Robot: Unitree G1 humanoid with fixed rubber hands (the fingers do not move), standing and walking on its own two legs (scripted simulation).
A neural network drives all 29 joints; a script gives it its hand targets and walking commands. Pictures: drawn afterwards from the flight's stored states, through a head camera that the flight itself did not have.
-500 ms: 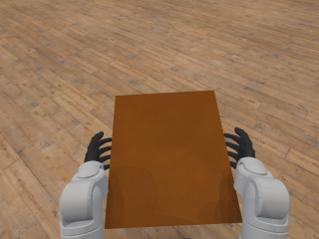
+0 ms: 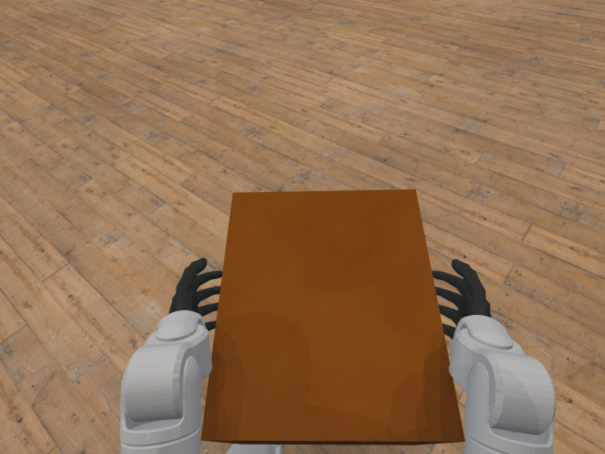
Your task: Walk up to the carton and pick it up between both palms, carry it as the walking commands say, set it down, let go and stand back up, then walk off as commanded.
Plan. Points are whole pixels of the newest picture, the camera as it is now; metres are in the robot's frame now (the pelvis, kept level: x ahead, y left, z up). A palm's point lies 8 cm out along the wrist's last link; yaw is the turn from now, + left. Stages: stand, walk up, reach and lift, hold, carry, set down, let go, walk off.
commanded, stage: carry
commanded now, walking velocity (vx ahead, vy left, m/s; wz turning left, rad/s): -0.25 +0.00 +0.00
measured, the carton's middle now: (325, 321) +0.29 -0.01 +0.00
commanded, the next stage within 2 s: none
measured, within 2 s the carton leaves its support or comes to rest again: neither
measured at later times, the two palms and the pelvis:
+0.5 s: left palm out of the picture +0.00 +0.21 +0.08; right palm out of the picture +0.04 -0.11 +0.10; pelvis -0.23 +0.03 +0.00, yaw +3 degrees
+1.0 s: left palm out of the picture -0.21 +0.16 +0.10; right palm out of the picture -0.20 -0.16 +0.10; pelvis -0.46 +0.01 +0.00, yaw +1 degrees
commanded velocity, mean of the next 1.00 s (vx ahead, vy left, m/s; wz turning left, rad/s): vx -0.25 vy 0.00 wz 0.00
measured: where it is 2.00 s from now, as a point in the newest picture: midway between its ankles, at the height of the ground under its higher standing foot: outside the picture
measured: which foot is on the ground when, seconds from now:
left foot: up 0.00-0.26, down 0.28-0.66, up 0.68-1.00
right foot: down 0.00-0.30, up 0.32-0.64, down 0.66-1.00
